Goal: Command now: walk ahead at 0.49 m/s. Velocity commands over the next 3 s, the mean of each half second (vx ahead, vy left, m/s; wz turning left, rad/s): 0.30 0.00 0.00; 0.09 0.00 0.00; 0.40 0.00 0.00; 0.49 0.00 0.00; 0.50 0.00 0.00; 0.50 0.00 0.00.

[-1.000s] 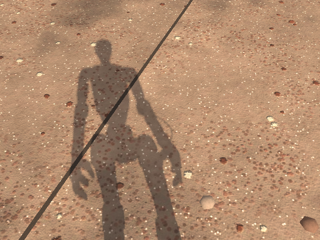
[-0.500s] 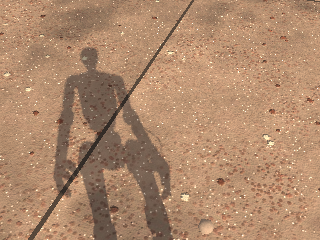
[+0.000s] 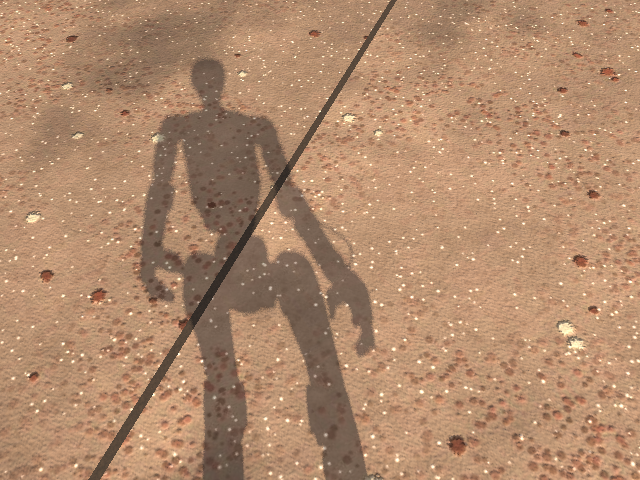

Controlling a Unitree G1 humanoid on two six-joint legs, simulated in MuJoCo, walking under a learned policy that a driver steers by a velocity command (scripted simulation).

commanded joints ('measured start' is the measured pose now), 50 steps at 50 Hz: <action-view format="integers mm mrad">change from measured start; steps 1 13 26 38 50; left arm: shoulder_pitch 15 219 187 90 237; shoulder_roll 64 138 63 81 154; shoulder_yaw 8 9 -2 5 40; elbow -21 63 72 105 135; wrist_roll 10 1 -4 15 -25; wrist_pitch -20 16 105 87 31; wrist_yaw -6 53 87 84 81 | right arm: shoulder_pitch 83 -301 -264 -159 -219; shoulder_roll -47 -35 -92 -59 -30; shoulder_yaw -24 -17 -15 -15 -22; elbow -37 -161 -120 -51 -49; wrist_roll -5 -24 -58 -38 -7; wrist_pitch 12 11 42 81 21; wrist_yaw -11 17 10 -26 8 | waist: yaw -27 54 50 -16 42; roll -95 -84 85 -140 -194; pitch -62 -3 -134 11 94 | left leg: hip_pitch -133 -139 76 186 -164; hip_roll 101 4 166 -23 -45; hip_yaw -40 56 -163 31 85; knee -26 -664 -973 -843 -535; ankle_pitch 81 493 352 60 -44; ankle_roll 14 -35 159 -12 44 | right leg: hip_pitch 116 225 -5 -70 201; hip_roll -254 -204 -111 -126 -370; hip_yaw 296 79 120 139 478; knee -336 -271 443 -147 -228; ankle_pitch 24 461 -365 -303 -376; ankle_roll -157 -108 116 43 -157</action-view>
